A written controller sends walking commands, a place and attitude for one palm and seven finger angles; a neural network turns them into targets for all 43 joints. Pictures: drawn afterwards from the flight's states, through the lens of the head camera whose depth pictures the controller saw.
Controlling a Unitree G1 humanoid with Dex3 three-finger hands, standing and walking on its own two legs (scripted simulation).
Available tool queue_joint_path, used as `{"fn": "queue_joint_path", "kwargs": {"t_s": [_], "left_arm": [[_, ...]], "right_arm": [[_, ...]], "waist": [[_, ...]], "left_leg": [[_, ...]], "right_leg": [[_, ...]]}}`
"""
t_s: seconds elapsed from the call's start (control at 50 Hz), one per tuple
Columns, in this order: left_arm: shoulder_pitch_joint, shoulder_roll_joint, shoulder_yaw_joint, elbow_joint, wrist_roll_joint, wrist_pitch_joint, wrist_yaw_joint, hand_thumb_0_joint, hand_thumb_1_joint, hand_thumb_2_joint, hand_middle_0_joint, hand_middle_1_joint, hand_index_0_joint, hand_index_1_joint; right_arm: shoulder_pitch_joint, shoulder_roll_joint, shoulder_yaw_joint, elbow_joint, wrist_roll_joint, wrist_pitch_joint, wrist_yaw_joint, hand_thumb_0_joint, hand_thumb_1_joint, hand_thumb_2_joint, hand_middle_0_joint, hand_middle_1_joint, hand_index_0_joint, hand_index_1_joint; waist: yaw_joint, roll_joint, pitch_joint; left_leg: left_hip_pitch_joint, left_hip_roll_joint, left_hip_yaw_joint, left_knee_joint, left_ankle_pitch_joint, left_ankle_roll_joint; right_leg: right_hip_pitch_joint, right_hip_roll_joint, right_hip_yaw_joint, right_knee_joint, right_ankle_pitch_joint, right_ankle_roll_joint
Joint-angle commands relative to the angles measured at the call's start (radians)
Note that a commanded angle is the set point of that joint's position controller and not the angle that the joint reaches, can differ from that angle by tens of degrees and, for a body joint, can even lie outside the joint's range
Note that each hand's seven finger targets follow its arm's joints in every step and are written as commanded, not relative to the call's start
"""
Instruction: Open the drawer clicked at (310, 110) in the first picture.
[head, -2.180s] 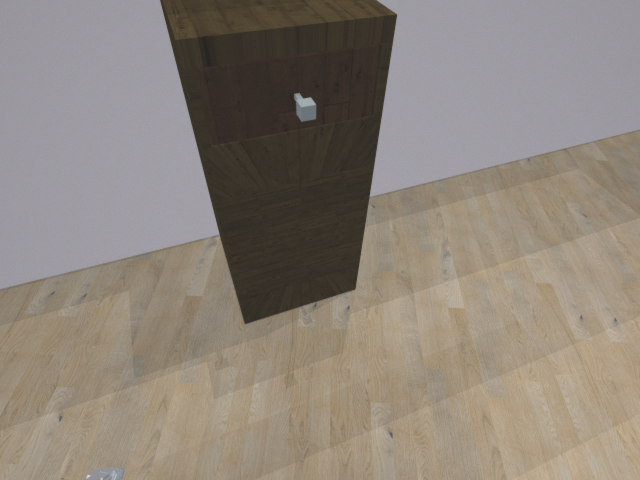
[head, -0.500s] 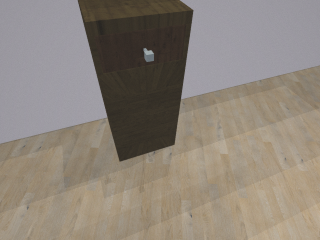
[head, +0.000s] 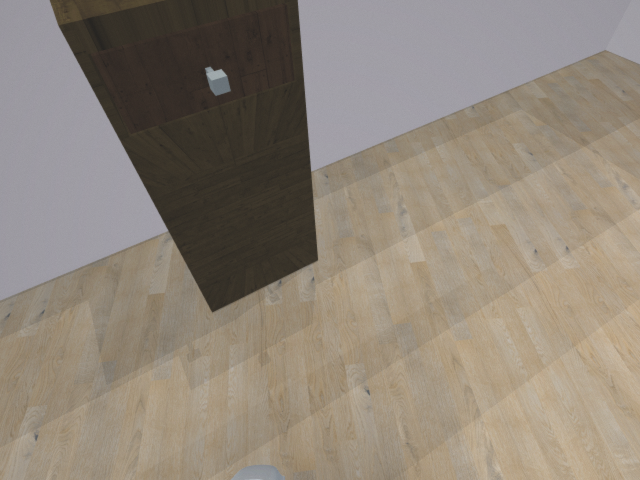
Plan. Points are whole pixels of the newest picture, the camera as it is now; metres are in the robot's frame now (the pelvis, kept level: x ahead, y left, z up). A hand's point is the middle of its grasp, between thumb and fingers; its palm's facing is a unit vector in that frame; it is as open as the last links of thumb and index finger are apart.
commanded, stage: walk to a spot facing it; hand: left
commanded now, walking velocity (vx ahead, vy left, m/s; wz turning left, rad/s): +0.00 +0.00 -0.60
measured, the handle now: (215, 78) +0.80 +0.28 +0.08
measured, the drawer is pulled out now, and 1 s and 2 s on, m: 0.00 0.00 0.00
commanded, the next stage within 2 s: none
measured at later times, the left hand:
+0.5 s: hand out of the picture +0.10 +0.25 -0.16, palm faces -0.20 -0.95 -0.23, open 7.4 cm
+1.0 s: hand (257, 458) +0.17 +0.12 -0.14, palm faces -0.57 -0.79 -0.23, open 7.4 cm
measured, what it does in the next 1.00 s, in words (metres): steps on the spot, turning right: left foot, then right foot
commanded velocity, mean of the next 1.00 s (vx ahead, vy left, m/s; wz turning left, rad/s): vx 0.07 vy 0.00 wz -0.60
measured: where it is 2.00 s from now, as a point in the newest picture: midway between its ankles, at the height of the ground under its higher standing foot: outside the picture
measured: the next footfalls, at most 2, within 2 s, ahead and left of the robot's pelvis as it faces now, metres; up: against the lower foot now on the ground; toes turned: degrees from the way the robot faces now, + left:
left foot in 0.42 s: +0.03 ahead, +0.15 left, +0.00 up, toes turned -15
right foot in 0.88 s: -0.07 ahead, -0.08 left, +0.00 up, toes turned -39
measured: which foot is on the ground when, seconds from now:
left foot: up 0.00-0.40, down 0.42-0.88, up 0.90-1.00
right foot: down 0.00-0.42, up 0.44-0.86, down 0.88-1.00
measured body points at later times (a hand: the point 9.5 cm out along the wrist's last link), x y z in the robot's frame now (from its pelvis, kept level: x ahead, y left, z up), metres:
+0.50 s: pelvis -0.02 +0.06 +0.02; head +0.00 +0.08 +0.46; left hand +0.11 +0.30 -0.14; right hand +0.01 -0.22 -0.10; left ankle -0.01 +0.16 -0.72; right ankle -0.01 -0.07 -0.68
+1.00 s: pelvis -0.03 +0.02 +0.01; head -0.02 +0.00 +0.46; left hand +0.20 +0.16 -0.12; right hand -0.20 -0.20 -0.14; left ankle +0.01 +0.15 -0.65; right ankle -0.10 -0.06 -0.72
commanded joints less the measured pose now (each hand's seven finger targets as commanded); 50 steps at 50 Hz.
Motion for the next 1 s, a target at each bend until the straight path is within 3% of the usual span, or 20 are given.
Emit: {"fn": "queue_joint_path", "kwargs": {"t_s": [0.0, 0.06, 0.28, 0.32, 0.36, 0.38, 0.4, 0.42, 0.46, 0.5, 0.58, 0.7, 0.8, 0.82, 0.84, 0.86, 0.88, 0.92, 0.96, 0.98], "left_arm": [[-0.017, 0.218, 0.059, -0.096, -0.003, -0.024, 0.023, 0.000, 0.900, 0.900, -0.200, -0.300, -0.200, -0.300], [0.023, 0.202, 0.064, -0.085, -0.004, -0.028, 0.020, 0.000, 0.900, 0.900, -0.200, -0.300, -0.200, -0.300], [0.037, 0.226, 0.085, -0.088, 0.007, -0.009, 0.016, 0.000, 0.900, 0.900, -0.200, -0.300, -0.200, -0.300], [0.004, 0.228, 0.086, -0.099, 0.008, -0.003, 0.016, 0.000, 0.900, 0.900, -0.200, -0.300, -0.200, -0.300], [-0.054, 0.225, 0.084, -0.116, 0.001, 0.003, 0.014, 0.000, 0.900, 0.900, -0.200, -0.300, -0.200, -0.300], [-0.068, 0.184, 0.075, -0.135, -0.005, 0.006, 0.010, 0.000, 0.900, 0.900, -0.200, -0.300, -0.200, -0.300], [-0.037, 0.125, 0.066, -0.147, -0.010, 0.007, -0.003, 0.000, 0.900, 0.900, -0.200, -0.300, -0.200, -0.300], [-0.054, 0.165, 0.081, -0.156, 0.005, 0.007, -0.006, 0.000, 0.900, 0.900, -0.200, -0.300, -0.200, -0.300], [-0.037, 0.182, 0.097, -0.115, 0.017, 0.016, -0.020, 0.000, 0.900, 0.900, -0.200, -0.300, -0.200, -0.300], [-0.004, 0.148, 0.085, -0.094, 0.013, 0.021, -0.030, 0.000, 0.900, 0.900, -0.200, -0.300, -0.200, -0.300], [-0.103, 0.127, 0.066, -0.128, 0.003, 0.024, -0.033, 0.000, 0.900, 0.900, -0.200, -0.300, -0.200, -0.300], [-0.186, 0.107, 0.054, -0.144, 0.001, 0.022, -0.036, 0.000, 0.900, 0.900, -0.200, -0.300, -0.200, -0.300], [-0.153, 0.105, 0.052, -0.137, 0.003, 0.002, -0.037, 0.000, 0.900, 0.900, -0.200, -0.300, -0.200, -0.300], [-0.097, 0.113, 0.056, -0.120, 0.004, -0.004, -0.037, 0.000, 0.900, 0.900, -0.200, -0.300, -0.200, -0.300], [0.005, 0.173, 0.068, -0.089, 0.008, -0.018, -0.030, 0.000, 0.900, 0.900, -0.200, -0.300, -0.200, -0.300], [0.098, 0.313, 0.095, -0.059, 0.011, -0.031, -0.013, 0.000, 0.900, 0.900, -0.200, -0.300, -0.200, -0.300], [0.161, 0.331, 0.097, -0.049, -0.012, -0.024, 0.003, 0.000, 0.900, 0.900, -0.200, -0.300, -0.200, -0.300], [0.077, 0.273, 0.090, -0.066, -0.008, -0.035, 0.012, 0.000, 0.900, 0.900, -0.200, -0.300, -0.200, -0.300], [-0.021, 0.213, 0.065, -0.088, -0.003, -0.053, 0.008, 0.000, 0.900, 0.900, -0.200, -0.300, -0.200, -0.300], [-0.029, 0.206, 0.062, -0.090, -0.002, -0.060, 0.006, 0.000, 0.900, 0.900, -0.200, -0.300, -0.200, -0.300]], "right_arm": [[-0.031, -0.109, -0.036, -0.099, -0.005, -0.034, 0.002, 0.000, -0.900, -0.900, 0.200, 0.300, 0.200, 0.300], [-0.023, -0.086, -0.035, -0.091, -0.007, -0.033, -0.003, 0.000, -0.900, -0.900, 0.200, 0.300, 0.200, 0.300], [-0.042, -0.074, -0.027, -0.139, 0.008, -0.050, -0.017, 0.000, -0.900, -0.900, 0.200, 0.300, 0.200, 0.300], [0.004, -0.075, -0.026, -0.136, 0.013, -0.056, -0.021, 0.000, -0.900, -0.900, 0.200, 0.300, 0.200, 0.300], [0.114, -0.088, -0.028, -0.114, 0.015, -0.066, -0.029, 0.000, -0.900, -0.900, 0.200, 0.300, 0.200, 0.300], [0.150, -0.139, -0.035, -0.112, 0.010, -0.077, -0.034, 0.000, -0.900, -0.900, 0.200, 0.300, 0.200, 0.300], [0.098, -0.229, -0.050, -0.139, -0.001, -0.073, -0.030, 0.000, -0.900, -0.900, 0.200, 0.300, 0.200, 0.300], [0.043, -0.247, -0.048, -0.172, -0.003, -0.067, -0.028, 0.000, -0.900, -0.900, 0.200, 0.300, 0.200, 0.300], [-0.049, -0.152, -0.019, -0.184, -0.012, -0.074, -0.029, 0.000, -0.900, -0.900, 0.200, 0.300, 0.200, 0.300], [-0.057, -0.122, -0.010, -0.185, -0.007, -0.082, -0.029, 0.000, -0.900, -0.900, 0.200, 0.300, 0.200, 0.300], [0.088, -0.143, -0.024, -0.145, -0.009, -0.084, -0.028, 0.000, -0.900, -0.900, 0.200, 0.300, 0.200, 0.300], [0.154, -0.168, -0.043, -0.106, -0.013, -0.078, -0.019, 0.000, -0.900, -0.900, 0.200, 0.300, 0.200, 0.300], [0.154, -0.192, -0.053, -0.084, -0.018, -0.073, -0.005, 0.000, -0.900, -0.900, 0.200, 0.300, 0.200, 0.300], [0.143, -0.187, -0.051, -0.084, -0.016, -0.071, -0.003, 0.000, -0.900, -0.900, 0.200, 0.300, 0.200, 0.300], [0.141, -0.158, -0.043, -0.092, -0.006, -0.070, 0.005, 0.000, -0.900, -0.900, 0.200, 0.300, 0.200, 0.300], [0.109, -0.068, -0.015, -0.146, -0.001, -0.066, 0.016, 0.000, -0.900, -0.900, 0.200, 0.300, 0.200, 0.300], [-0.012, -0.107, -0.017, -0.198, -0.014, -0.059, 0.011, 0.000, -0.900, -0.900, 0.200, 0.300, 0.200, 0.300], [-0.081, -0.123, -0.029, -0.193, -0.013, -0.062, 0.019, 0.000, -0.900, -0.900, 0.200, 0.300, 0.200, 0.300], [-0.005, -0.116, -0.034, -0.149, -0.022, -0.063, 0.030, 0.000, -0.900, -0.900, 0.200, 0.300, 0.200, 0.300], [0.025, -0.105, -0.034, -0.134, -0.022, -0.062, 0.031, 0.000, -0.900, -0.900, 0.200, 0.300, 0.200, 0.300]], "waist": [[-0.018, -0.138, -0.082], [-0.002, -0.144, -0.127], [0.026, -0.188, -0.168], [0.006, -0.191, -0.178], [-0.052, -0.180, -0.195], [-0.072, -0.062, -0.195], [-0.043, 0.251, -0.152], [-0.039, 0.226, -0.098], [0.019, 0.103, -0.021], [0.030, 0.095, -0.033], [-0.038, 0.093, -0.048], [-0.076, 0.147, -0.072], [-0.061, 0.154, -0.123], [-0.023, 0.123, -0.147], [0.030, -0.008, -0.198], [0.077, -0.383, -0.213], [0.120, -0.301, -0.169], [0.086, -0.237, -0.056], [0.001, -0.148, -0.019], [-0.013, -0.159, -0.025]], "left_leg": [[-0.162, 0.013, -0.099, 0.214, 0.102, -0.018], [-0.152, -0.004, -0.083, 0.164, 0.123, -0.033], [-0.034, -0.059, -0.077, -0.188, 0.035, -0.013], [0.051, -0.076, -0.075, -0.316, 0.053, 0.000], [0.248, -0.069, -0.071, -0.517, 0.174, 0.017], [0.380, 0.051, -0.195, -0.645, 0.129, 0.060], [0.405, 0.303, -0.439, -0.755, 0.093, 0.117], [0.217, 0.427, -0.488, -0.769, 0.114, 0.192], [0.081, 0.270, -0.282, -0.724, 0.260, 0.162], [0.130, 0.197, -0.132, -0.678, 0.415, 0.138], [0.295, 0.227, -0.103, -0.629, 0.591, 0.180], [0.335, 0.271, -0.017, -0.586, 0.700, 0.181], [0.268, 0.291, 0.048, -0.492, 0.538, 0.125], [0.203, 0.278, 0.079, -0.411, 0.414, 0.091], [0.043, 0.238, 0.155, -0.210, 0.274, 0.028], [-0.299, 0.083, 0.195, 0.080, -0.183, -0.038], [-0.384, 0.065, 0.028, 0.192, -0.204, -0.032], [-0.408, 0.096, -0.040, 0.266, -0.023, -0.026], [-0.312, 0.102, -0.031, 0.191, 0.114, -0.043], [-0.271, 0.095, -0.017, 0.155, 0.139, -0.050]], "right_leg": [[0.068, -0.265, 0.419, -0.410, 0.201, -0.097], [0.117, -0.230, 0.386, -0.391, 0.246, -0.086], [0.151, -0.194, 0.516, -0.368, 0.318, -0.109], [0.111, -0.177, 0.530, -0.350, 0.348, -0.088], [-0.014, -0.131, 0.499, -0.305, 0.254, -0.028], [-0.180, -0.033, 0.412, -0.199, 0.098, 0.026], [-0.352, 0.093, 0.215, 0.053, -0.144, 0.079], [-0.334, 0.031, 0.126, 0.283, -0.201, 0.115], [-0.266, 0.001, 0.117, 0.498, -0.074, 0.132], [-0.285, -0.018, 0.075, 0.559, -0.012, 0.144], [-0.321, -0.061, 0.040, 0.438, -0.038, 0.160], [-0.211, -0.088, -0.032, 0.200, -0.085, 0.148], [0.004, -0.045, -0.096, -0.055, -0.075, 0.100], [0.121, -0.034, -0.109, -0.164, -0.001, 0.085], [0.349, -0.112, -0.013, -0.288, 0.037, 0.043], [0.527, -0.395, 0.424, -0.399, 0.040, -0.075], [0.444, -0.457, 0.525, -0.439, 0.075, -0.143], [0.288, -0.381, 0.524, -0.496, -0.194, -0.142], [0.170, -0.298, 0.359, -0.492, -0.100, -0.101], [0.142, -0.271, 0.313, -0.485, -0.026, -0.094]]}}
